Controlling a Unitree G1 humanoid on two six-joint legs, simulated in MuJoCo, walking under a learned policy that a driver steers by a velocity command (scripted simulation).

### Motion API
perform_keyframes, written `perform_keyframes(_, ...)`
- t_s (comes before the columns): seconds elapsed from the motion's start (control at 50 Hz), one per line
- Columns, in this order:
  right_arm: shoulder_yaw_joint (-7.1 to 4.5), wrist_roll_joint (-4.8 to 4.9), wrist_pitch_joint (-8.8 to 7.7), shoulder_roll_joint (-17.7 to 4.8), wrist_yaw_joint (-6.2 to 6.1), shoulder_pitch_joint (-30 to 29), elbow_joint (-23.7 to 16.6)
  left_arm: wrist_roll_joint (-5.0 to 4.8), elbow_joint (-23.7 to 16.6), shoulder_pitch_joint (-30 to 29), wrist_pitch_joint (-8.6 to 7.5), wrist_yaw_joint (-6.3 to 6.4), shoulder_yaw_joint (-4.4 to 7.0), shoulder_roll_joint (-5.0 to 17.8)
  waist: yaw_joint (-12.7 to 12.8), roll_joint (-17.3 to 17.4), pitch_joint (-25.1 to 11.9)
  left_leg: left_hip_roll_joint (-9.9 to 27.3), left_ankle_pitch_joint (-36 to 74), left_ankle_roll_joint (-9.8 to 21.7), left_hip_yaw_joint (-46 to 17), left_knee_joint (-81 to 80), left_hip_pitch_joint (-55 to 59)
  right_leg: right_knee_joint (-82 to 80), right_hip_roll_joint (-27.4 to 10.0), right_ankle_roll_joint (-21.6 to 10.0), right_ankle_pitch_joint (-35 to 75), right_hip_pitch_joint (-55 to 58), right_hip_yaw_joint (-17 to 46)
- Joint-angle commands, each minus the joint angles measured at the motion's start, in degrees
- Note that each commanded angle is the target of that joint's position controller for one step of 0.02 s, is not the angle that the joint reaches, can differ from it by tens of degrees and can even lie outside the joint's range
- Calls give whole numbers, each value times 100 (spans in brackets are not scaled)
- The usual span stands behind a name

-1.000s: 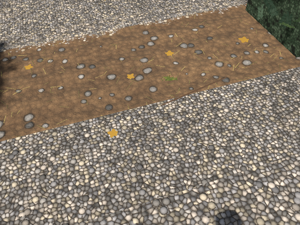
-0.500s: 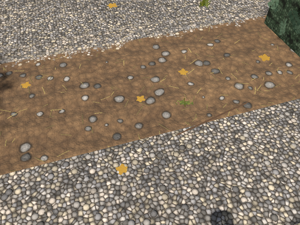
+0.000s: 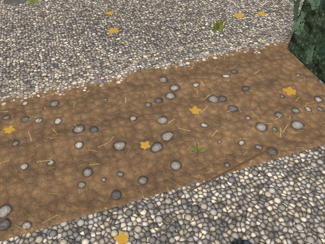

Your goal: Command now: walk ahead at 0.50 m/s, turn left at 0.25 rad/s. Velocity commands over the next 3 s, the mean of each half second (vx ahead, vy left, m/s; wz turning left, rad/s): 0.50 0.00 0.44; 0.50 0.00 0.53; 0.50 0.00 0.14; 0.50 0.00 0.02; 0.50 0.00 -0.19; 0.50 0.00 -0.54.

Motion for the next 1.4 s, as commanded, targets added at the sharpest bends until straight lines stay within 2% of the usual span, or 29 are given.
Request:
perform_keyframes(0.02, -177, -12, 28, -423, -167, -1163, -1065, -76, 372, 1182, -24, -74, -9, 162, 431, -184, 640, 317, 738, 3, -673, 1243, -4039, -2005, -2446, -2009, 1917, 1512, 3387)
perform_keyframes(0.06, 119, -486, 216, 304, -175, -484, -795, -24, 83, 172, 59, 96, -236, -378, -151, -407, 584, 852, 2078, 74, -501, -252, -2513, -1905, -1787, -1371, 1688, -270, 1971)
perform_keyframes(0.1, 132, -518, 146, 220, -35, -577, -713, 32, -87, -60, -30, 421, -368, -544, -46, -422, 324, 888, 4462, -106, -26, -1608, -1591, -1557, -1045, -834, 1138, -940, 792)
perform_keyframes(0.14, 43, -187, 54, 17, -34, -949, -724, 147, 240, 846, -128, 527, -300, 38, 269, -284, 347, 626, 6682, -321, 785, -2822, 159, -1090, -575, -388, 152, -1988, -129)
perform_keyframes(0.16, -161, 914, 222, -408, -201, -1933, -1214, -986, 551, 742, -72, 640, 25, 777, 210, -333, 629, 140, 5865, -436, 324, -3113, -38, -1248, -899, -559, 1070, -2103, 413)
perform_keyframes(0.18, -110, 989, 313, -455, -231, -2242, -1424, -1042, 559, 849, -22, 693, 28, 914, 281, -347, 692, 260, 5521, -429, 177, -3342, -454, -893, -1158, -584, 1308, -1516, 543)
perform_keyframes(0.26, -14, 560, 485, -130, 35, -2739, -1487, -728, 797, 1547, 175, 575, 75, 426, 776, -236, 459, 537, 5873, -328, 407, -4625, -1206, 757, -1344, -394, 1388, 389, 456)
perform_keyframes(0.3, -175, 672, 529, -335, 43, -1497, -1129, -625, 738, 1025, 297, 515, 180, 630, 16, -542, 150, 838, 5090, 40, 272, -4971, -75, 1950, -1724, -365, 2710, 224, 691)
perform_keyframes(0.32, -387, 515, 524, -784, -19, -504, -762, -629, 671, 873, 268, 443, 186, 535, -477, 26, -432, 409, 5355, 295, 806, -5261, 1437, 3561, -1242, -239, 3605, -92, 50)
perform_keyframes(0.34, -450, 455, 541, -1038, -65, 243, -498, -548, 675, 901, 122, 370, 203, 327, -799, 1079, -607, 858, 6866, 816, 282, -4899, 3229, 6654, -422, 41, 3, -1966, -407)
perform_keyframes(0.36, -387, 397, 454, -1193, -145, -28, -710, -547, 275, 1618, 1, 224, 80, 280, -227, 1365, -1424, 1578, 7047, 1330, -825, -2976, 5102, 7060, -456, 8, -1468, -4061, 506)
perform_keyframes(0.38, -439, 487, 533, -1213, -213, -182, -935, -532, 14, 1238, -82, 204, 130, 645, -502, 1118, -2082, 1790, 6067, 1664, -1472, -3343, 4966, 6885, -613, 91, -1350, -4239, 871)
perform_keyframes(0.42, -393, 418, 521, -1234, -368, -600, -897, -817, -430, 479, -114, 397, 143, 644, -69, -537, -1612, 2414, 650, 1582, -3302, -5326, 3546, 5350, -664, 149, 725, -4930, 1099)
perform_keyframes(0.46, -234, 351, 345, -866, -457, -1815, -1268, -614, -349, 290, 150, 587, 158, 621, 553, -485, -322, 2224, 1548, 1515, -3253, -5566, 977, 3866, -877, 577, 1436, -4141, 1309)
perform_keyframes(0.52, -300, 353, 247, -958, -532, -2109, -1433, -261, -483, 53, 217, 645, 296, 746, 639, -143, -280, 939, 3258, 1107, -1549, -5344, -858, 1525, -758, 858, 2210, -2046, 1030)
perform_keyframes(0.64, -408, 564, 427, -842, -713, -972, -1236, -577, -932, -1328, 175, 439, 182, 414, -58, 257, -429, 853, 2062, 850, -1868, -5073, 89, -1141, -137, 699, 2873, -1264, 1009)
perform_keyframes(0.72, -362, 542, 463, -593, -680, -890, -1375, -532, -849, -746, -10, 326, 388, 802, 366, 349, -659, 551, 1657, 439, -2062, -4105, 165, -2022, -138, 147, 2291, 407, 1039)
perform_keyframes(0.74, -268, 495, 401, -283, -620, -1068, -1493, -467, -710, 133, -20, 369, 480, 1042, 782, -66, -1173, 161, 1337, 172, -1491, -2730, -710, -1949, -927, -209, 2193, 1897, 1697)
perform_keyframes(0.76, -200, 597, 337, -159, -599, -614, -1739, -342, -493, 873, 13, 357, 627, 1564, 657, -1968, -1859, -540, -211, -157, -669, -1076, -2416, -2438, -2280, -1150, 1130, 3556, 4034)
perform_keyframes(0.8, -399, 505, 321, -994, -572, -1238, -1748, -480, -612, 800, 79, 395, 510, 958, 928, -1202, -1064, 80, 213, -335, -576, 315, -3720, -2774, -2333, -1064, -209, 3258, 4307)
perform_keyframes(0.88, -410, 482, 458, -629, -529, -1432, -1843, -394, -580, -47, 204, 366, 367, 617, 321, -796, -188, 622, 1213, -450, -203, -287, -2638, -3342, -1582, -705, 1686, 1068, 2315)
perform_keyframes(1.14, -251, 476, 247, -416, -305, -2935, -2125, -700, 285, 636, 260, 265, 565, 1254, 566, -801, 62, 484, 2193, -353, 629, -3839, -1316, -3288, -1586, -699, 2949, 1382, 947)
perform_keyframes(1.2, -466, 414, 226, -768, -325, -1798, -1757, -742, 435, 590, 308, 273, 520, 1250, -90, -753, -576, 83, 2257, 44, 953, -4499, 756, -1816, -1285, -436, 4915, 1222, 520)
perform_keyframes(1.22, -608, 389, 226, -1157, -382, -701, -1520, -660, 361, 476, 286, 293, 421, 1069, -606, -430, -1265, 820, 2485, 380, 52, -4325, 2430, -324, -1044, -172, 4279, 235, 215)
perform_keyframes(1.24, -707, 342, 224, -1809, -417, -160, -1371, -569, 100, 791, 163, 254, 196, 484, -453, 1043, -1816, 2341, 1883, 1309, -2631, -4781, 4328, 1936, -138, 207, 1033, -2195, 140)
perform_keyframes(1.26, -587, 388, 240, -1415, -438, 148, -1326, -653, 190, 712, 14, 200, 258, 808, -586, 1117, -2192, 2550, 1488, 1497, -3567, -5242, 4426, 2818, -110, 151, -288, -2884, 1021)
perform_keyframes(1.28, -478, 397, 245, -1101, -449, -331, -1379, -764, 84, 320, -39, 169, 335, 1095, -524, 886, -1486, 2275, 1634, 1220, -2617, -5247, 3963, 2998, -415, 66, 124, -3319, 1016)
perform_keyframes(1.34, -315, 334, 208, -587, -406, -1294, -1491, -532, 52, -163, 57, 256, 343, 959, -18, 166, -525, 1644, 2648, 815, -1286, -5764, 1957, 2053, -901, 79, 1240, -2528, 928)
perform_keyframes(1.4, -341, 387, 104, -674, -412, -1284, -1351, -552, 12, -113, 216, 256, 292, 735, 238, 252, -294, 1625, 3222, 906, -838, -6106, 1336, 1423, -938, 233, 1560, -2260, 893)
Next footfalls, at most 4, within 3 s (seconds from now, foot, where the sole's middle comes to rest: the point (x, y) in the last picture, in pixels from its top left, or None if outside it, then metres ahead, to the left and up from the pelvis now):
0.32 left None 0.34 0.12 -0.92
0.74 right None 0.59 -0.02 -0.92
1.22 left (95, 232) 0.65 0.33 -0.92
1.70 right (110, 164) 1.03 0.29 -0.92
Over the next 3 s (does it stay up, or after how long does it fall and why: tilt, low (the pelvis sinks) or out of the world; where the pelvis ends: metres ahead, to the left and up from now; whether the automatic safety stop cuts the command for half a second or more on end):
stays up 1.43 0.58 -0.14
